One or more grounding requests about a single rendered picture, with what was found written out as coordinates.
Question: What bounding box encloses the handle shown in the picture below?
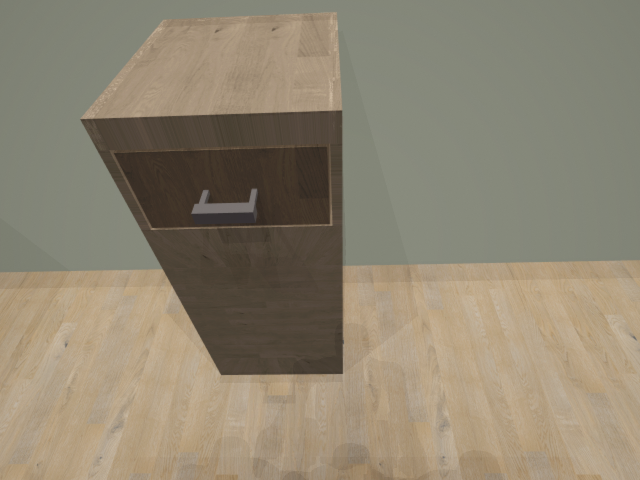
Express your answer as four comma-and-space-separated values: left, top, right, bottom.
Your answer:
191, 189, 258, 224

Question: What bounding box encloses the cabinet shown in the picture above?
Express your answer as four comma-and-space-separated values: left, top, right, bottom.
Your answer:
80, 12, 343, 375

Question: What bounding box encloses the drawer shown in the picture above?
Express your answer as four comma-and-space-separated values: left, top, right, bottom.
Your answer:
114, 144, 330, 228

